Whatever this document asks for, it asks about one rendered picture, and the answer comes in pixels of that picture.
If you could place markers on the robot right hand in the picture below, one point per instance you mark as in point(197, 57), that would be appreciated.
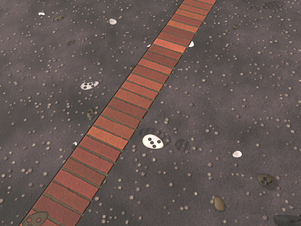
point(287, 220)

